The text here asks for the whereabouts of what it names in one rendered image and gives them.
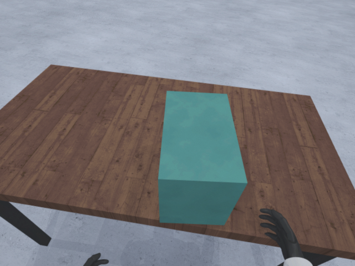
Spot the left robot hand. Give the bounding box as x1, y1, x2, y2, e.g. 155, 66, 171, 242
83, 253, 109, 266

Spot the table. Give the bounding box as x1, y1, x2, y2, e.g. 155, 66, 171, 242
0, 64, 355, 266

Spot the right robot hand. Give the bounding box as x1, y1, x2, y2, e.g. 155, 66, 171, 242
259, 208, 304, 260

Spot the carton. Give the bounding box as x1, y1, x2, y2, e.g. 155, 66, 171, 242
158, 91, 247, 225

